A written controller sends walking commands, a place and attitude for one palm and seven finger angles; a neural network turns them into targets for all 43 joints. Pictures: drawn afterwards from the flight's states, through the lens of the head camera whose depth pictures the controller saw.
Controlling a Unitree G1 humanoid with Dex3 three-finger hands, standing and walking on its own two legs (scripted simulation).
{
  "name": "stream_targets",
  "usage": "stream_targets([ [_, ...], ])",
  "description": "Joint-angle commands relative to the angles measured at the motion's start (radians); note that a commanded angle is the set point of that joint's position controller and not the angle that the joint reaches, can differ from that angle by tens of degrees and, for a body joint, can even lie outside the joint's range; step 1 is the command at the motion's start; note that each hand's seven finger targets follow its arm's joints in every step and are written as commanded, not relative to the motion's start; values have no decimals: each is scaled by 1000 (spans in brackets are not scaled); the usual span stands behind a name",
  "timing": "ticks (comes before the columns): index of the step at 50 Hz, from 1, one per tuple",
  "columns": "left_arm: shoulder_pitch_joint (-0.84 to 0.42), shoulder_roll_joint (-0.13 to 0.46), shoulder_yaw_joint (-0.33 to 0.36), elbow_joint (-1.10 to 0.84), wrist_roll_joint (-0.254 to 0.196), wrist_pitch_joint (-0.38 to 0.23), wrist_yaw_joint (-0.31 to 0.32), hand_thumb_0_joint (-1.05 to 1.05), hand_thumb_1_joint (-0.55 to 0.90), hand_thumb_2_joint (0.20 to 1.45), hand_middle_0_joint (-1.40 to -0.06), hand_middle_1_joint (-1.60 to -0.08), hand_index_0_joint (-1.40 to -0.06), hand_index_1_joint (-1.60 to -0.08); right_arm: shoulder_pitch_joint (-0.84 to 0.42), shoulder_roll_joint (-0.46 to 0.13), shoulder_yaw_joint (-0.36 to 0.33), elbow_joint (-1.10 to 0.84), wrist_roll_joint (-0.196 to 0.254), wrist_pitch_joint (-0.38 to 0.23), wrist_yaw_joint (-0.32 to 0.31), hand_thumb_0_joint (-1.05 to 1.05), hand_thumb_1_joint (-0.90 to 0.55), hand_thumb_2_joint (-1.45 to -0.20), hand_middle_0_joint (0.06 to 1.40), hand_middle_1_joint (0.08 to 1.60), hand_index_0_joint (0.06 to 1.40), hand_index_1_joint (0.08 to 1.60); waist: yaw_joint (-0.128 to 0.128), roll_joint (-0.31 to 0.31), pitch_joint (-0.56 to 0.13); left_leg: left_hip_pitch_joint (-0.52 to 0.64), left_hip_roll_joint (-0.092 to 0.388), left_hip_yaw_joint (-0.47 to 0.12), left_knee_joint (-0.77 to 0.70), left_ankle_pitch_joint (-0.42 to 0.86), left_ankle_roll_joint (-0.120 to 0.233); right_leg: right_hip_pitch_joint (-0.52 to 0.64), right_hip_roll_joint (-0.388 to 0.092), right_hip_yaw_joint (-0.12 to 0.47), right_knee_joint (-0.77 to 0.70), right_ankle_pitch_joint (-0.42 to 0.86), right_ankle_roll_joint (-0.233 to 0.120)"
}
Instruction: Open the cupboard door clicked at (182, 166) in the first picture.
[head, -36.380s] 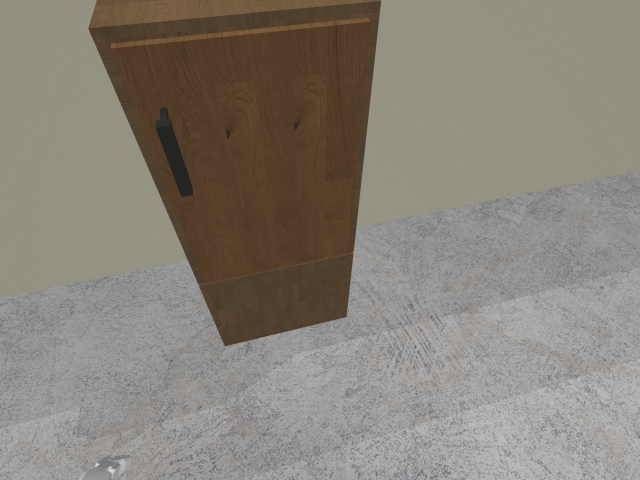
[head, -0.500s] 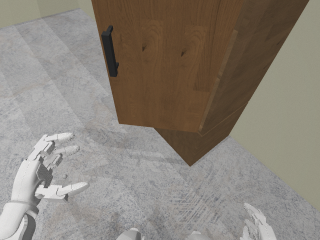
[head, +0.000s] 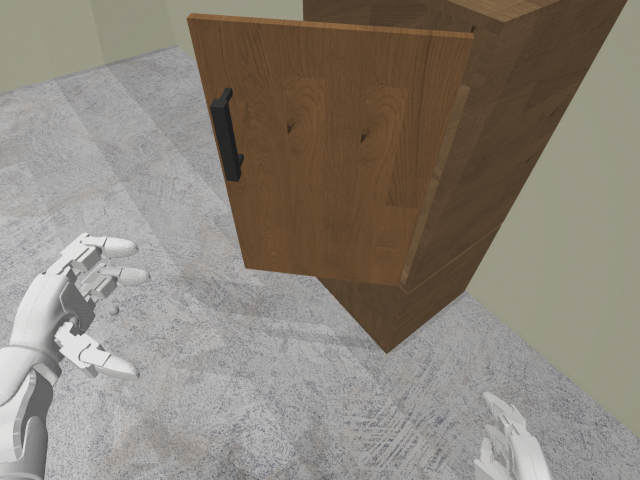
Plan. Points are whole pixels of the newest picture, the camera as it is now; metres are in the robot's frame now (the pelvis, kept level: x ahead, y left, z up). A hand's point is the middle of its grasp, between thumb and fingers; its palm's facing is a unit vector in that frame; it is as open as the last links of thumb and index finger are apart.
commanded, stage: raise the hand with hooked fingers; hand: left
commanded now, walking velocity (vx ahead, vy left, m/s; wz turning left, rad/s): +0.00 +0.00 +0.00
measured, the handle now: (230, 136) +0.60 +0.20 +0.09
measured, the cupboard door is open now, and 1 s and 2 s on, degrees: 45 45 45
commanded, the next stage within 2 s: move the hooked fingers beside the handle in 0.66 s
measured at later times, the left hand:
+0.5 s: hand (126, 284) +0.30 +0.25 +0.11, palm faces +0.00 -1.00 -0.03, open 13.9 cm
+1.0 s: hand (129, 262) +0.33 +0.26 +0.11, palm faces -0.03 -1.00 -0.02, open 14.0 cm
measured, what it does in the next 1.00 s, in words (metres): stands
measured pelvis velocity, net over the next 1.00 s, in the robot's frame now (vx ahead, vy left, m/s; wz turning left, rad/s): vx -0.01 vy -0.01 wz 0.00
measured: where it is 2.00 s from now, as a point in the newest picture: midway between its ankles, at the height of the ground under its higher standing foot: outside the picture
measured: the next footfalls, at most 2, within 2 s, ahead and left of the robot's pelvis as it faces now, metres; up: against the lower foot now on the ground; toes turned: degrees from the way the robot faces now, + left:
none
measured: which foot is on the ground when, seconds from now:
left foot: down 0.00-1.00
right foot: down 0.00-1.00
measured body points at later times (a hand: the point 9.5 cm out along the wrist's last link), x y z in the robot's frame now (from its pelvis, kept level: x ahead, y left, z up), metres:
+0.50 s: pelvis +0.00 -0.02 +0.01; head +0.03 -0.02 +0.46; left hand +0.29 +0.30 +0.11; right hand +0.15 -0.27 -0.07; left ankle +0.00 +0.10 -0.71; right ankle +0.02 -0.13 -0.71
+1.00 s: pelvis -0.01 -0.01 +0.01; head +0.03 -0.01 +0.46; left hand +0.32 +0.31 +0.11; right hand +0.14 -0.26 -0.08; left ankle +0.00 +0.10 -0.71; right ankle +0.02 -0.12 -0.71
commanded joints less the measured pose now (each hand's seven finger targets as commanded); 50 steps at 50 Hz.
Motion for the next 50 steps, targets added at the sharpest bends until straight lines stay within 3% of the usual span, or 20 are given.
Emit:
stream_targets([
  [1, -278, 288, 151, -195, -42, -94, -12, 0, -500, 300, -300, -1200, -300, -1200, -33, -147, -63, -137, -1, -50, -24, 0, -900, -900, 200, 300, 200, 300, -7, 50, -228, 118, -16, -32, -159, 310, -7, 150, 47, 29, -99, 233, -32],
  [2, -285, 288, 152, -172, -42, -89, -17, 0, -500, 300, -300, -1200, -300, -1200, -35, -145, -63, -135, 0, -48, -25, 0, -900, -900, 200, 300, 200, 300, -8, 72, -220, 120, -18, -26, -164, 312, -6, 150, 44, 33, -106, 241, -31],
  [6, -315, 300, 153, -78, -41, -53, -41, 0, -500, 300, -300, -1200, -300, -1200, -29, -152, -63, -130, 5, -39, -28, 0, -900, -900, 200, 300, 200, 300, -7, 63, -190, 116, -20, -19, -179, 308, -3, 161, 40, 37, -128, 250, -30],
  [8, -349, 310, 152, -59, -37, -35, -52, 0, -500, 300, -300, -1200, -300, -1200, -26, -155, -66, -126, 9, -35, -29, 0, -900, -900, 200, 300, 200, 300, -9, 68, -205, 125, -20, -15, -190, 318, -2, 174, 34, 39, -137, 266, -26],
  [9, -328, 290, 136, -32, -35, -27, -58, 0, -500, 300, -300, -1200, -300, -1200, -23, -154, -67, -129, 10, -34, -27, 0, -900, -900, 200, 300, 200, 300, -9, 57, -195, 124, -21, -13, -192, 317, -1, 170, 33, 38, -141, 266, -26],
  [11, -295, 273, 127, 1, -45, -19, -71, 0, -500, 300, -300, -1200, -300, -1200, -18, -158, -69, -138, 9, -32, -23, 0, -900, -900, 200, 300, 200, 300, -5, -25, -184, 106, -20, -9, -189, 315, 5, 182, 34, 46, -148, 277, -23],
  [21, -346, 339, 194, -81, -39, -104, -28, 0, -500, 300, -300, -1200, -300, -1200, -19, -152, -74, -145, -2, -26, -12, 0, -900, -900, 200, 300, 200, 300, 4, 22, -230, 109, -24, 10, -186, 292, 7, 217, 28, 78, -149, 255, -21],
  [25, -353, 294, 152, -81, -31, -110, -31, 0, -500, 300, -300, -1200, -300, -1200, -24, -144, -74, -138, 4, -29, -18, 0, -900, -900, 200, 300, 200, 300, -10, 82, -215, 125, -25, 13, -195, 280, 6, 196, 26, 76, -158, 249, -20],
  [29, -354, 297, 144, -56, -29, -91, -43, 0, -500, 300, -300, -1200, -300, -1200, -26, -148, -72, -137, 6, -28, -25, 0, -900, -900, 200, 300, 200, 300, -11, 59, -193, 121, -23, 6, -203, 261, 7, 187, 27, 72, -167, 224, -20],
  [31, -342, 302, 152, -33, -40, -84, -50, 0, -500, 300, -300, -1200, -300, -1200, -24, -152, -71, -139, 5, -28, -26, 0, -900, -900, 200, 300, 200, 300, -9, 1, -181, 115, -22, 1, -203, 261, 9, 190, 31, 70, -170, 224, -20],
  [38, -358, 286, 149, -13, -48, -85, -57, 0, -500, 300, -300, -1200, -300, -1200, -29, -149, -70, -141, 6, -27, -24, 0, -900, -900, 200, 300, 200, 300, -8, -6, -197, 114, -24, 2, -203, 271, 5, 191, 31, 66, -160, 243, -19],
  [42, -554, 327, 132, 49, -22, -92, -53, 0, -500, 300, -300, -1200, -300, -1200, -19, -160, -66, -114, 8, -17, -34, 0, -900, -900, 200, 300, 200, 300, -47, 23, -140, 87, -21, -6, -202, 194, 2, 119, 32, 70, -169, 145, -19],
  [43, -602, 296, 94, 55, -15, -98, -55, 0, -500, 300, -300, -1200, -300, -1200, -17, -156, -64, -111, 8, -18, -37, 0, -900, -900, 200, 300, 200, 300, -58, 51, -151, 104, -23, -6, -201, 180, 3, 103, 31, 70, -170, 127, -20],
  [46, -679, 330, 97, 78, -2, -116, -52, 0, -500, 300, -300, -1200, -300, -1200, 0, -163, -66, -100, 6, -19, -43, 0, -900, -900, 200, 300, 200, 300, -56, 46, -208, 129, -21, -17, -193, 203, 3, 115, 33, 68, -156, 145, -26],
  [47, -694, 340, 97, 89, 8, -117, -54, 0, -500, 300, -300, -1200, -300, -1200, 2, -161, -65, -99, 4, -18, -43, 0, -900, -900, 200, 300, 200, 300, -52, 79, -242, 132, -23, -16, -191, 210, 2, 119, 30, 68, -150, 152, -27],
  [50, -724, 345, 92, 167, 23, -121, -49, 0, -500, 300, -300, -1200, -300, -1200, 18, -164, -65, -88, 5, -12, -41, 0, -900, -900, 200, 300, 200, 300, -56, 72, -250, 124, -21, -22, -191, 218, -2, 108, 31, 57, -139, 162, -28],
])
